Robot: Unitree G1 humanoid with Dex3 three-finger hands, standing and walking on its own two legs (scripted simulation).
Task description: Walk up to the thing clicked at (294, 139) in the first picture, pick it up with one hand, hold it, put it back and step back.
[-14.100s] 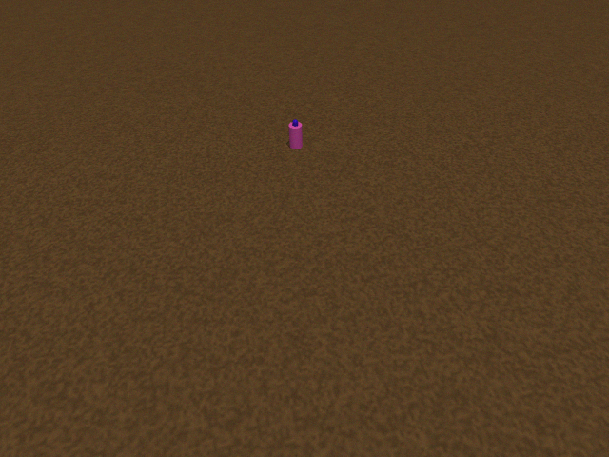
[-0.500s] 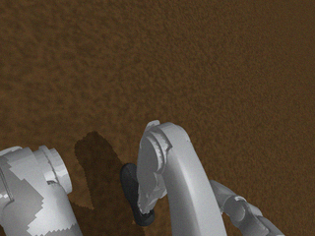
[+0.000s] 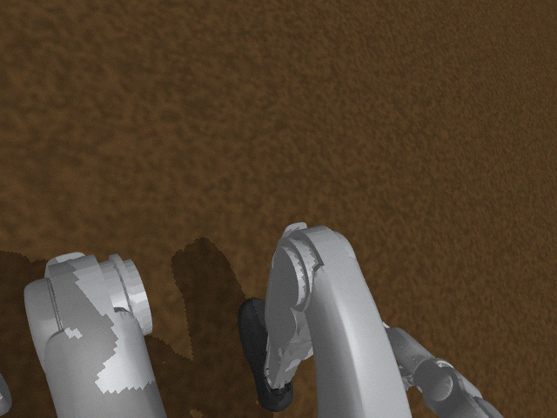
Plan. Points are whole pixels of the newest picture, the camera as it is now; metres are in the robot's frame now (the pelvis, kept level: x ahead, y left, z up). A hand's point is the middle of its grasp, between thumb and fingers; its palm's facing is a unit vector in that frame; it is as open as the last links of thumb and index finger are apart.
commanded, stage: settle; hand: left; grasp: from the side
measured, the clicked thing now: out of the picture +0.43 +0.34 -0.14
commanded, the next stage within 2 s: lift in 1.46 s
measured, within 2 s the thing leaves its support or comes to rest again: neither
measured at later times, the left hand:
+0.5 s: hand out of the picture +0.40 +0.35 -0.01, palm faces +0.40 -0.91 -0.06, open 10.6 cm
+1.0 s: hand out of the picture +0.41 +0.33 +0.04, palm faces +0.39 -0.92 -0.05, open 10.6 cm
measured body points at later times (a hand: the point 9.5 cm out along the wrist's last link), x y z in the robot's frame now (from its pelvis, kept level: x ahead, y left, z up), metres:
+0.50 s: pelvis +0.01 -0.01 +0.03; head +0.20 +0.11 +0.42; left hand +0.37 +0.40 -0.01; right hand +0.19 -0.25 -0.07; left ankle +0.08 +0.13 -0.26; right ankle +0.13 -0.13 -0.26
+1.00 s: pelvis +0.02 -0.02 +0.06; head +0.21 +0.07 +0.46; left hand +0.38 +0.38 +0.04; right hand +0.20 -0.27 -0.06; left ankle +0.08 +0.13 -0.26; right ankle +0.13 -0.13 -0.26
